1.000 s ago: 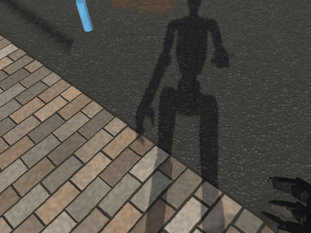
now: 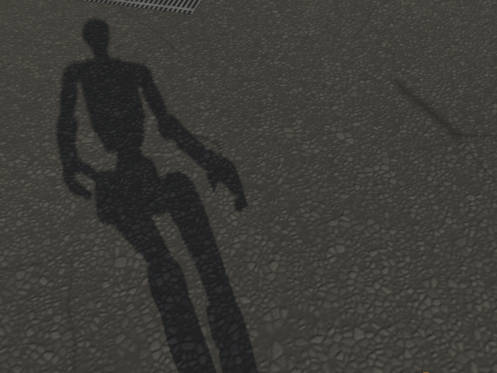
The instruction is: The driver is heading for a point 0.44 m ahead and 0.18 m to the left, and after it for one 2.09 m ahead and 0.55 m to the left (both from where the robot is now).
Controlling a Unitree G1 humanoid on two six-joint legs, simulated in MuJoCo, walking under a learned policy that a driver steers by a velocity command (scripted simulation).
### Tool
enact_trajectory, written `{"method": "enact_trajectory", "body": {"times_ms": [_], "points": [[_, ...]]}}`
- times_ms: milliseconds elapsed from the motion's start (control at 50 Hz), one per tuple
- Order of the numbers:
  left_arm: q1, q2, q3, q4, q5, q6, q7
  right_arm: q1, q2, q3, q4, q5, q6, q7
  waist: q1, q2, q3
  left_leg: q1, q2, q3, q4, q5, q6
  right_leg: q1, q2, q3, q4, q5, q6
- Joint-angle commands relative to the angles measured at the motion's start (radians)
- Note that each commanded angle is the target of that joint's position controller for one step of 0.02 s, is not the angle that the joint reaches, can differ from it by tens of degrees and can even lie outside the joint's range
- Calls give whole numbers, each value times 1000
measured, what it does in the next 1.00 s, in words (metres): walks ahead, turning left: right foot, then left foot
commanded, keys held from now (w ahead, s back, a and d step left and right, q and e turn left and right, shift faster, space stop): w+q+shift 0.34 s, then q+shift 0.30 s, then e+shift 0.36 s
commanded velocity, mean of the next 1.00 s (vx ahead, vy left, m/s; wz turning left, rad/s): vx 0.56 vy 0.00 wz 0.59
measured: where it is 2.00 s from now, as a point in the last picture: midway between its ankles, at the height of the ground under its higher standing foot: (240, 236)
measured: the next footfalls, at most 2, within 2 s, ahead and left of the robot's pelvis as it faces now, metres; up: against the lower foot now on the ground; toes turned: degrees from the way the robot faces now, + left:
right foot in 0.32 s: +0.56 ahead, -0.14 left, +0.00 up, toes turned +27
left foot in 0.74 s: +0.69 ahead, +0.20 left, +0.00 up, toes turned +40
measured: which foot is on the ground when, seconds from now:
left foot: down 0.00-0.34, up 0.36-0.72, down 0.74-1.00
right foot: up 0.00-0.30, down 0.32-0.72, up 0.74-1.00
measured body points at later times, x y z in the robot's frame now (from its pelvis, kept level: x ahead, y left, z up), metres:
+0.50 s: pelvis +0.45 -0.04 +0.03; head +0.48 -0.01 +0.48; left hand +0.43 +0.27 -0.07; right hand +0.72 -0.23 -0.06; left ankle +0.36 +0.03 -0.60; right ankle +0.52 -0.15 -0.70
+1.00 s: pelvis +0.64 +0.06 +0.03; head +0.68 +0.09 +0.48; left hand +0.58 +0.36 -0.09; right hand +0.93 -0.04 -0.07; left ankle +0.66 +0.18 -0.70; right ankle +0.75 -0.06 -0.65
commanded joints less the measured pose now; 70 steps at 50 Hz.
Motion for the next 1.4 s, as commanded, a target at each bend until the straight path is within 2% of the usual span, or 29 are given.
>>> {"method": "enact_trajectory", "body": {"times_ms": [20, 80, 140, 180, 260, 300, 320, 340, 360, 380, 420, 460, 520, 660, 720, 740, 760, 780, 800, 820, 880, 1040, 1120, 1160, 1180, 1200, 1220, 1260, 1400], "points": [[-95, 102, 9, -177, 7, -66, -11, 88, -102, -27, -65, -10, -32, 2, 43, -161, -70, 425, 317, -818, -485, -385, 175, -524, -70, 135, -49, 66, -40], [-69, 122, 21, -161, 30, -34, 14, 24, -93, -24, -78, 10, -31, -13, 97, -105, 2, 220, 208, -605, -495, -100, 167, -437, -126, 117, -237, 98, 33], [-257, 61, 0, -240, 50, -28, 21, 59, -81, -19, -49, 31, -23, -42, 23, -40, 60, 44, 120, -452, -491, 64, 118, -331, -97, 31, -569, 294, 92], [-335, 21, -6, -272, 36, -32, 14, 93, -99, -27, -25, 35, -10, -51, -32, 20, 25, -24, 90, -428, -476, 38, 60, -172, -43, -4, -757, 471, 109], [-351, 106, 42, -285, -22, -43, 17, 127, -90, -35, 7, 47, -1, -61, -41, 83, -30, 184, 133, -531, -355, 6, 9, -93, -33, 74, -935, 495, 117], [-210, 168, 81, -259, -32, -54, 21, 94, -102, -43, 1, 34, 8, -60, 60, 97, -127, 293, 138, -522, -142, 278, -38, 43, -34, 61, -954, 402, 77], [19, 190, 98, -221, -37, -49, 27, 44, -94, -36, -25, 5, 14, -53, 186, 108, -287, 237, 129, -476, 103, 358, -75, 292, -109, 83, -858, 325, 38], [263, 241, 106, -178, -33, -32, 36, 59, 19, 1, -61, -36, 14, -46, 239, -50, -464, 46, 84, -390, 456, -59, -89, 614, -293, 297, -792, 82, -2], [233, 318, 114, -146, 16, -29, 9, 241, 65, 28, -115, 53, 3, -40, 90, -599, -571, -282, 31, -290, 756, -384, -131, 791, -546, 951, -1043, -238, -203], [157, 190, 97, -189, 26, -16, 11, 184, -37, 16, -78, 67, 18, -55, 132, -406, -419, -387, 139, -264, 831, -298, -147, 692, -496, 917, -1093, -337, -181], [59, 113, 75, -173, 40, 7, 18, -74, -108, -9, -125, 7, 35, -58, 152, -23, -122, -339, 197, -182, 779, -200, -167, 357, -386, 450, -1062, 318, -113], [-3, 88, 69, -128, 36, 7, 18, -78, -95, -23, -157, 7, 48, -47, 71, -69, -68, -262, 259, -178, 682, -220, -182, 182, -337, 238, -1036, 716, -112], [-72, 94, 71, -76, 1, 7, 22, -111, -26, -1, -192, 26, 69, -35, 35, -120, -18, -257, 278, -117, 462, -177, -201, 74, -320, 81, -1112, 805, -120], [-115, 225, 105, -34, -31, 18, 41, -147, -93, -23, -174, -4, 66, 23, 22, -83, -110, 104, 170, -5, -13, 211, -133, 71, -264, -175, -1027, 924, -50], [-59, 225, 94, -8, -45, 22, 27, 2, -152, -58, -150, -15, 50, 9, -85, -16, -178, 398, 104, -22, -189, 296, -40, 14, -243, -178, -698, 931, -28], [8, 149, 64, -14, 5, 26, 19, 18, -203, -59, -150, -22, 48, -14, -58, 185, -234, 600, 289, -222, -169, 804, 38, -174, -147, -192, -364, 226, 16], [194, 86, 24, 8, 30, 31, 0, -68, -217, -22, -213, -67, 40, -30, 55, 306, -488, 814, 632, -617, -78, 1281, 267, -342, -72, -46, -39, -402, 62], [174, 211, 44, 62, -7, 48, -12, -27, -106, -2, -202, -60, 47, -23, -43, 95, -625, 762, 621, -595, -137, 1033, 288, -299, -93, 115, 7, -337, 73], [72, 219, 51, 29, -47, 66, -14, -65, -114, -3, -176, -46, 46, -14, -33, 56, -471, 640, 559, -494, -210, 725, 235, -375, -124, 81, -48, -280, 81], [-1, 192, 45, 14, -39, 85, 1, -131, -90, 4, -152, -26, 41, -13, -7, -8, -333, 494, 497, -408, -258, 516, 157, -384, -168, 64, -157, -225, 92], [70, 171, 52, 45, -15, 138, 30, -240, -113, -5, -119, -47, 43, -30, 82, 79, -177, 139, 418, -201, -363, 407, 92, -190, -158, -12, -277, -124, 143], [-26, 113, 55, -23, -6, 166, 26, -254, -95, -30, -72, -38, 68, -88, 51, 85, -179, 209, 477, -42, -403, 166, 71, -209, -198, -70, -472, 58, 115], [12, 117, 71, -32, 0, 172, -1, -274, -107, -46, -47, -2, 80, -87, 90, 88, -175, 259, 492, 18, -307, 155, -4, -114, -168, -127, -694, 96, 49], [92, 175, 101, -10, 15, 169, 5, -220, -56, -43, -12, 14, 90, -82, 108, -74, -118, 153, 381, 112, -53, -44, -129, -5, -153, -26, -927, 311, -39], [95, 314, 132, -43, 16, 160, 24, -202, -27, -38, -42, -27, 97, -81, 62, -396, -47, -147, 216, 168, 273, -420, -246, 72, -390, 383, -1017, 666, -175], [100, 332, 127, -66, 50, 133, 14, -343, -40, -38, -96, -41, 92, -85, 120, -339, -99, -259, 115, -47, 459, -495, -250, 46, -440, 544, -1084, 645, -310], [71, 313, 129, -66, 54, 109, 6, -359, -56, -43, -99, -23, 89, -88, 105, -236, -110, -290, 133, -116, 501, -416, -226, 63, -404, 481, -1101, 522, -283], [-34, 247, 118, -88, 1, 101, 19, -313, -84, -57, -61, -21, 83, -101, 48, -136, -114, -295, 166, -153, 460, -242, -208, 81, -325, 372, -1069, 453, -180], [-8, 218, 115, -136, -13, 133, 66, -325, -37, -42, -57, -9, 56, -84, 55, -140, -201, -210, 96, -190, 234, -102, -259, 157, -239, 368, -1001, 578, -154]]}}
Velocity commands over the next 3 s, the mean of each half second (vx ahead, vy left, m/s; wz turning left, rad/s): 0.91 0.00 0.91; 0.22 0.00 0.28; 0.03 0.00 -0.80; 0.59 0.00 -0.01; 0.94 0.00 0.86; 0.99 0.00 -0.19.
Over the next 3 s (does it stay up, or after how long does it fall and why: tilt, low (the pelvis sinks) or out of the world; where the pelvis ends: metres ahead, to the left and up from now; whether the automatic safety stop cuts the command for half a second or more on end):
stays up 1.67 0.49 0.00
